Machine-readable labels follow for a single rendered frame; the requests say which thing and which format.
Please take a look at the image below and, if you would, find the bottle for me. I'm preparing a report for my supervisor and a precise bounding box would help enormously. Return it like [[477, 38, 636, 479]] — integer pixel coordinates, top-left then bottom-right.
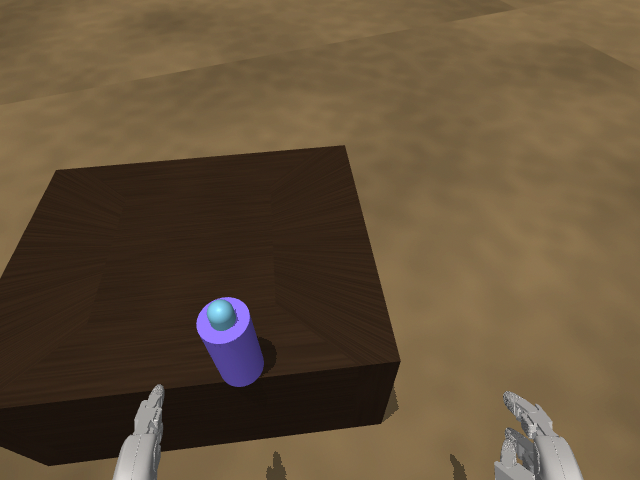
[[196, 297, 264, 387]]

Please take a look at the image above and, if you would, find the left robot hand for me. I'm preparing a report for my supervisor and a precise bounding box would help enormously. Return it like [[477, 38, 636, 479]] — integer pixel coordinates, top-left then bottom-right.
[[112, 384, 165, 480]]

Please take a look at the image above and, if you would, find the right robot hand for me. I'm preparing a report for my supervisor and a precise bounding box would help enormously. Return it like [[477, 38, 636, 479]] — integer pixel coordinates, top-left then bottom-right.
[[494, 391, 584, 480]]

